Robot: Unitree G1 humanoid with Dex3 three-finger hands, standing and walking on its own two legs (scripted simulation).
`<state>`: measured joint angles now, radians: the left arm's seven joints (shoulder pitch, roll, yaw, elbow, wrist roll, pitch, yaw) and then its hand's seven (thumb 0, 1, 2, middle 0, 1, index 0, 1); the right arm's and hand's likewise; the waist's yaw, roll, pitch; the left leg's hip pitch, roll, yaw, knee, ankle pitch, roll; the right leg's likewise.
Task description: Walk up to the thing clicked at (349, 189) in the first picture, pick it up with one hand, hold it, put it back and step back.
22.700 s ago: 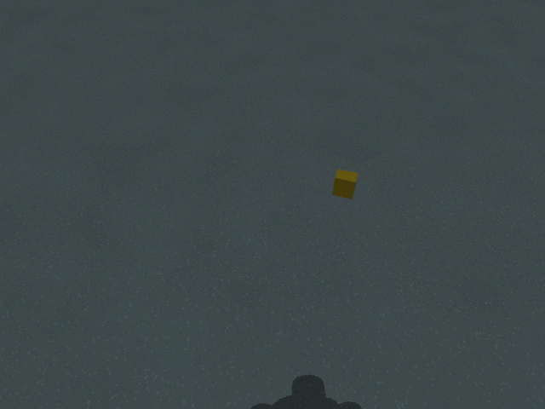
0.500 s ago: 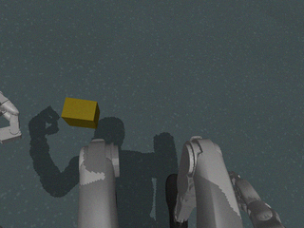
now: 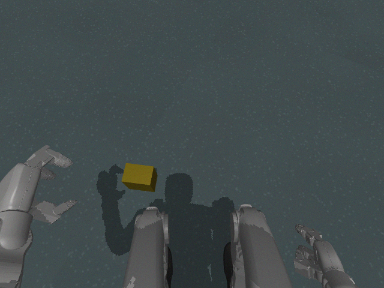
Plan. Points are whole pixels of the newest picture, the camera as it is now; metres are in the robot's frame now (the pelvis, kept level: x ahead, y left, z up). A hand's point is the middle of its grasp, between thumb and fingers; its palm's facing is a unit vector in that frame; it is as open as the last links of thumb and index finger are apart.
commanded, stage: go down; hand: left
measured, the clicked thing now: (140, 178) +0.45 +0.21 -0.45
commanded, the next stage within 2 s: none
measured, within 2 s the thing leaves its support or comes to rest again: neither
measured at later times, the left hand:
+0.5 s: hand (44, 187) +0.34 +0.34 -0.08, palm faces -0.05 -0.67 -0.74, open 13.3 cm
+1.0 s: hand (40, 174) +0.37 +0.36 -0.09, palm faces -0.03 -0.79 -0.61, open 13.7 cm
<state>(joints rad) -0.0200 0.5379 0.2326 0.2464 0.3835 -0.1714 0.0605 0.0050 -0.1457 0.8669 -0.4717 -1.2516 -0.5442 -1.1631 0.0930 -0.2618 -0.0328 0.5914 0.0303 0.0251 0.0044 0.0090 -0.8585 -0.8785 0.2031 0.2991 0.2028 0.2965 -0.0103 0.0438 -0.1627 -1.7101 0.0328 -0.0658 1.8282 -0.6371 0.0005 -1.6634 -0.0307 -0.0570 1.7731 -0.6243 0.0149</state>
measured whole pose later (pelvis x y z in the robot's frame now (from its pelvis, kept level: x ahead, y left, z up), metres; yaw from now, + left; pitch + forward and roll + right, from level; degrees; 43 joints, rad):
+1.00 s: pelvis -0.01 +0.01 -0.06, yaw -2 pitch +32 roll -6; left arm -0.35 0.75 0.51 0.75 0.19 -0.52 -0.27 0.00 -0.25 0.50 -0.25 -0.58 -0.29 -0.56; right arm 0.11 -0.30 0.00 0.68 -0.03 -0.01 0.03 0.01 -0.81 -0.86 0.20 0.30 0.20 0.30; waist -0.07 -0.01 -0.13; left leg -1.94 0.03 -0.09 2.03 -0.66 0.01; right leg -1.87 -0.03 -0.06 1.95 -0.64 0.03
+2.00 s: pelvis -0.02 +0.00 -0.11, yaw -3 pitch +30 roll -7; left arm -0.43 0.90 0.66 0.89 0.03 -0.58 -0.59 0.00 -0.29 0.34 -0.04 -0.51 -0.11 -0.44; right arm 0.07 -0.34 0.07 0.71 -0.06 -0.06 0.00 0.01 -0.79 -0.86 0.21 0.30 0.21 0.30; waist -0.06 -0.03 -0.08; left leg -2.06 0.03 -0.12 2.19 -0.66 0.00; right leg -1.99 -0.02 -0.08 2.10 -0.63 0.02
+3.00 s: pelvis -0.02 +0.00 -0.12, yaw -3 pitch +29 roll -8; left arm -0.40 0.91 0.72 0.88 -0.08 -0.56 -0.69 0.00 -0.38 0.29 -0.06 -0.46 -0.16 -0.37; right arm 0.04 -0.35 0.10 0.69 -0.05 -0.13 -0.02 0.01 -0.81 -0.86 0.21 0.30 0.21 0.30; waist -0.05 -0.04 -0.07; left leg -2.08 0.03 -0.13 2.22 -0.66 0.00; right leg -2.01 -0.02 -0.09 2.13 -0.63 0.02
